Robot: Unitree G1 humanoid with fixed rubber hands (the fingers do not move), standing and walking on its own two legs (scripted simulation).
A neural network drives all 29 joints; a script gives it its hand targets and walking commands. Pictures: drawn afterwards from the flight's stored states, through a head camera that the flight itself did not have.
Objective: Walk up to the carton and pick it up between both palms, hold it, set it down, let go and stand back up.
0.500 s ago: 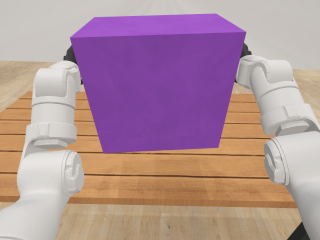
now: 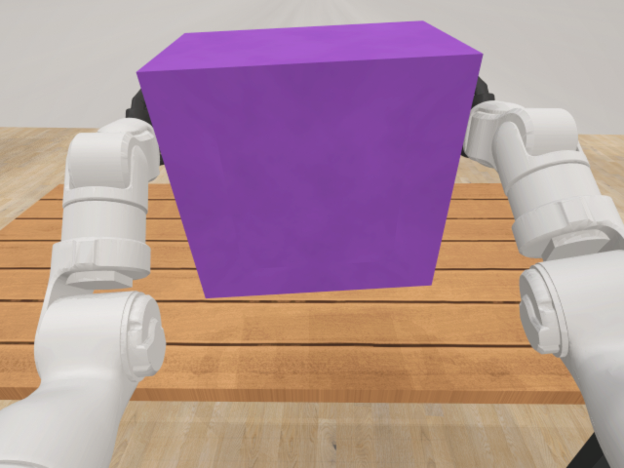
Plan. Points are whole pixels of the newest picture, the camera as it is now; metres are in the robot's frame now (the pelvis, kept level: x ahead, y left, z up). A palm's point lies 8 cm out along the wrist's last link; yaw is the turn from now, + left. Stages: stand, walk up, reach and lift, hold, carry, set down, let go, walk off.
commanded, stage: hold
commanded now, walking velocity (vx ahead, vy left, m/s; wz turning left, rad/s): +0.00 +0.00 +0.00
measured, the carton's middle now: (311, 162) +0.38 +0.00 +0.29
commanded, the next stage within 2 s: set down in 0.30 s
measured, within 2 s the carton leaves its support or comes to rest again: neither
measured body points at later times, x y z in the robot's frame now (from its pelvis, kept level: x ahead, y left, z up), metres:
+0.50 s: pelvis +0.00 +0.00 +0.00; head -0.09 +0.01 +0.44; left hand +0.39 +0.19 +0.34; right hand +0.38 -0.19 +0.34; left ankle +0.01 +0.12 -0.75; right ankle +0.03 -0.11 -0.75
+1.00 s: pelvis +0.02 +0.00 +0.00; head -0.03 +0.04 +0.45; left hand +0.43 +0.20 +0.26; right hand +0.41 -0.18 +0.24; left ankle +0.01 +0.12 -0.75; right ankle +0.03 -0.11 -0.75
